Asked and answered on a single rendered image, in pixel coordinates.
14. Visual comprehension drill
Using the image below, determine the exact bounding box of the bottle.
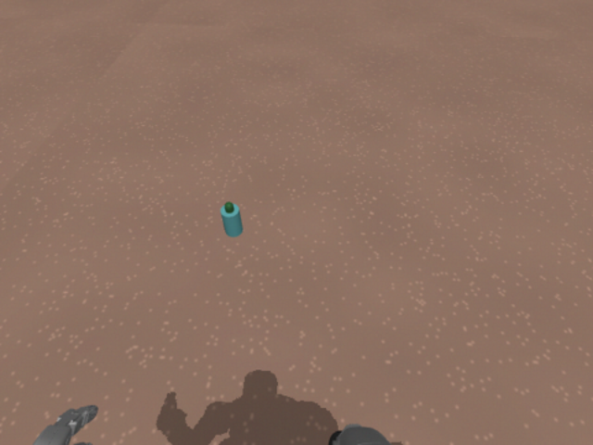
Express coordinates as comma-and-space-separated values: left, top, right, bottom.
221, 202, 243, 237

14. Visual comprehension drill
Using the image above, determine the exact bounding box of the left robot hand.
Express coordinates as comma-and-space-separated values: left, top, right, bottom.
32, 405, 98, 445

